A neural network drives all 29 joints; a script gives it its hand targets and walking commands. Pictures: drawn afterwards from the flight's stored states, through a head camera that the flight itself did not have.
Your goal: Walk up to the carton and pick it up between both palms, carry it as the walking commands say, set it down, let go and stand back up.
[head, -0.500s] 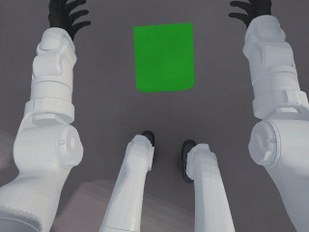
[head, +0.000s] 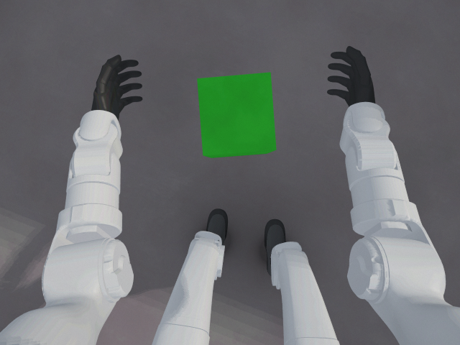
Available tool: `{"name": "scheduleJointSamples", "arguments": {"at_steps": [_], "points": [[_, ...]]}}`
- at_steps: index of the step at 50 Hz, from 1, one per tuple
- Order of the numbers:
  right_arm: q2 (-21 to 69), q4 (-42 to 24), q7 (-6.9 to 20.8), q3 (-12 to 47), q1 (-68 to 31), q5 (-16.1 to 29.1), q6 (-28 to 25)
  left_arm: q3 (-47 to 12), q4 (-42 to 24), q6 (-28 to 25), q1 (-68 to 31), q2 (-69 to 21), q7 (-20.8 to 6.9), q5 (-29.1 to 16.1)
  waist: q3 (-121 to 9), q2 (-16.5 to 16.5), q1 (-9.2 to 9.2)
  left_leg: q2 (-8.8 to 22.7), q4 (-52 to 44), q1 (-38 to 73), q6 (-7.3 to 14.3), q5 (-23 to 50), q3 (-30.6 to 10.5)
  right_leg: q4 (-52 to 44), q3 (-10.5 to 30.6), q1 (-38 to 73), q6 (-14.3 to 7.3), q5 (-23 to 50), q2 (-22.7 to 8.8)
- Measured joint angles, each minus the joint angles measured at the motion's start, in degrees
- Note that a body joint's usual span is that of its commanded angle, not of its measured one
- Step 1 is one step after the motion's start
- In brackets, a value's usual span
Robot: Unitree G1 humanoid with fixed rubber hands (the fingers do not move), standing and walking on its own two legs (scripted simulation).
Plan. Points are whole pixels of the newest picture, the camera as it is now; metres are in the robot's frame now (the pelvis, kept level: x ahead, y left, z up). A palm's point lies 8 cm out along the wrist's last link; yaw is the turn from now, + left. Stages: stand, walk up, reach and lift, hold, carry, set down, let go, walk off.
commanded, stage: let go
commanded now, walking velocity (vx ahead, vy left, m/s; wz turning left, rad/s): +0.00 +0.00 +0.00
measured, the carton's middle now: (236, 121) +0.50 +0.05 -0.57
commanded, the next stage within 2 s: stand in 1.18 s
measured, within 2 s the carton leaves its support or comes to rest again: neither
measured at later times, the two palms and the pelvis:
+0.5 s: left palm (69, 244) +0.25 +0.23 -0.01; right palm (457, 234) +0.30 -0.22 -0.02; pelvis +0.05 -0.01 +0.07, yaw +2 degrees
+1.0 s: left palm (72, 273) +0.22 +0.21 +0.02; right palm out of the picture +0.23 -0.25 +0.02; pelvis +0.07 -0.03 +0.08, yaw +2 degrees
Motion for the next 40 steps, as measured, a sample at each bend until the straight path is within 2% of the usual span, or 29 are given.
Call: {"name": "scheduleJointSamples", "arguments": {"at_steps": [3, 6, 12, 17, 28, 34, 40], "points": [[0.86, -5.80, -0.25, 2.46, 9.07, 1.34, 0.04, -2.83, -4.88, 0.17, 8.14, 0.16, -0.70, -1.34, -0.27, 0.69, -0.24, -0.22, -2.74, 4.22, 0.18, 0.41, -0.09, -2.81, 0.06, 4.30, 0.05, 0.34, -0.33], [0.76, -8.57, 0.32, 4.29, 16.58, 2.87, -0.42, -5.17, -6.88, -0.16, 14.86, 0.54, -1.31, -3.08, -1.02, 1.17, -0.21, -0.40, -5.23, 9.08, 0.30, 0.62, -0.11, -5.22, 0.17, 9.13, 0.03, 0.49, -0.62], [-0.03, -7.57, 2.12, 6.77, 27.32, 4.09, -3.13, -8.96, -6.24, -2.58, 25.86, 0.55, -1.90, -5.29, -2.93, 1.57, -0.13, -0.64, -9.59, 19.86, 0.12, 0.66, -0.39, -9.27, 0.13, 19.81, -0.29, 0.36, -1.05], [-0.91, -6.23, 3.67, 8.14, 35.64, 5.29, -5.93, -11.85, -6.68, -5.10, 35.41, -0.01, -1.29, -6.26, -2.65, 1.37, -0.48, -0.57, -13.30, 29.75, -0.27, 0.72, -0.85, -12.81, -0.12, 29.65, -0.85, 0.33, -1.13], [-3.97, -11.32, 6.60, 12.27, 56.47, 9.09, -9.11, -17.61, -14.38, -7.01, 57.47, -0.79, 0.80, -8.15, 1.61, 1.40, -1.92, 0.28, -21.46, 52.80, -1.09, 0.55, -1.46, -21.02, -0.25, 52.62, -2.21, 0.45, -0.66], [-5.25, -14.29, 7.85, 13.97, 64.40, 9.60, -8.18, -18.75, -16.13, -5.78, 63.13, -0.18, 0.84, -8.19, 2.69, 0.91, -3.03, 0.61, -25.62, 63.44, -1.52, 0.82, -1.82, -24.81, -0.40, 63.12, -2.83, 0.55, -0.52], [-5.73, -15.48, 8.96, 15.03, 66.18, 9.91, -5.22, -18.94, -16.08, -2.60, 62.75, 0.18, 0.49, -7.59, 4.44, 0.22, -3.81, 0.86, -26.39, 69.73, -1.77, 0.21, -1.79, -25.35, -0.33, 69.26, -3.24, -0.09, -0.29]]}}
